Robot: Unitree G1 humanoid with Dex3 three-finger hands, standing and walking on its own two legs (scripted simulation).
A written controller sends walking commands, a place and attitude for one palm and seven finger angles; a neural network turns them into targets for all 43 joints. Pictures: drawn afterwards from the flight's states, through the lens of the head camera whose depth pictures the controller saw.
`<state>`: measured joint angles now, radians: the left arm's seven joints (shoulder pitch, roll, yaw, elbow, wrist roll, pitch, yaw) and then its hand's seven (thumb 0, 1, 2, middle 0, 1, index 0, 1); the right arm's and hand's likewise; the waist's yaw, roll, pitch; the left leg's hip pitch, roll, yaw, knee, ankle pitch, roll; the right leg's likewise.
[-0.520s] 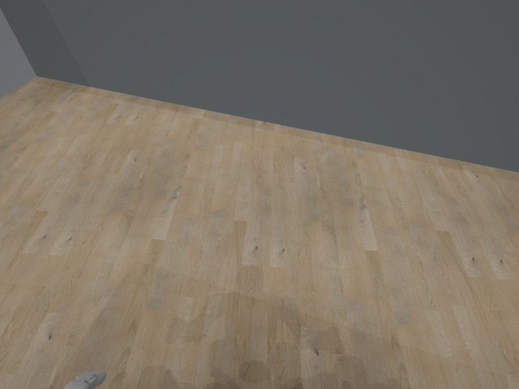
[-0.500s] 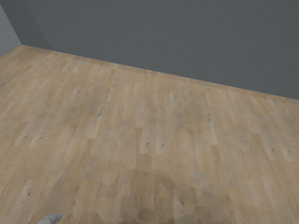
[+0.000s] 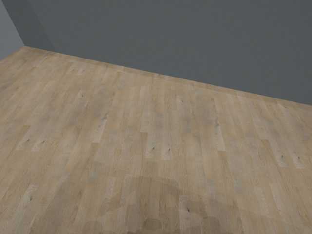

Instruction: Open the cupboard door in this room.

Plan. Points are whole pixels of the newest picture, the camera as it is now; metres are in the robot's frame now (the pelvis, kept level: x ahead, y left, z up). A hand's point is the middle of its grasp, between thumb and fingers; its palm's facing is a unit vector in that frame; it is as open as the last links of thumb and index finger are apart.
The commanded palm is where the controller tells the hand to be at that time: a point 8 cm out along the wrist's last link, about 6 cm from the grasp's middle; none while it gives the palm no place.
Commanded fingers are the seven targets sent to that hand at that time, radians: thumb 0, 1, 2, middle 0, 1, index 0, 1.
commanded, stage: stand and wait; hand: left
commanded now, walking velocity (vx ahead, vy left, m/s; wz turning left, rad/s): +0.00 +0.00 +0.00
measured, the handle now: out of the picture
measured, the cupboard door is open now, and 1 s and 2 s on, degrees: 0 0 0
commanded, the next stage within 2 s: turn or walk to find it in 0.38 s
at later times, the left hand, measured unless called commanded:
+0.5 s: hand out of the picture +0.06 +0.24 -0.15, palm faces -0.02 -0.94 -0.33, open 7.4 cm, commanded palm none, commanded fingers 0.00 0.90 0.90 -0.20 -0.30 -0.20 -0.30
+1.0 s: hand out of the picture +0.01 +0.24 -0.18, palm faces +0.18 -0.96 -0.21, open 7.4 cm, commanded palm none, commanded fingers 0.00 0.90 0.90 -0.20 -0.30 -0.20 -0.30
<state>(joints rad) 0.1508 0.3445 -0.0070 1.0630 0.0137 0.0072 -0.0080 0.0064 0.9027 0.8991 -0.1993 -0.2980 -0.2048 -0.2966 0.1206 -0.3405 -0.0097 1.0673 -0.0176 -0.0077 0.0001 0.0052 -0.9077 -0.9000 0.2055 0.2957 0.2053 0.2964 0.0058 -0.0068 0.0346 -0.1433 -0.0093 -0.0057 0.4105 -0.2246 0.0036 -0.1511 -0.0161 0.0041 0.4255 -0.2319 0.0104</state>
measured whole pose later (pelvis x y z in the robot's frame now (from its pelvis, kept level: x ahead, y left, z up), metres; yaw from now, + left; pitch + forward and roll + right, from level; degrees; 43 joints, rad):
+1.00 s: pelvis -0.03 +0.03 +0.00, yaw +11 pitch +1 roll -2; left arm 0.17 0.24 0.04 0.97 0.02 0.06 0.01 0.01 0.91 0.90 -0.20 -0.30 -0.20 -0.30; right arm 0.24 -0.17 -0.03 0.99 -0.02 0.02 -0.01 0.00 -0.91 -0.90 0.21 0.30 0.21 0.30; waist -0.02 -0.02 0.07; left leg -0.31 -0.05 -0.06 0.46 -0.17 0.06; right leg -0.43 -0.04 -0.01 1.02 -0.44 0.06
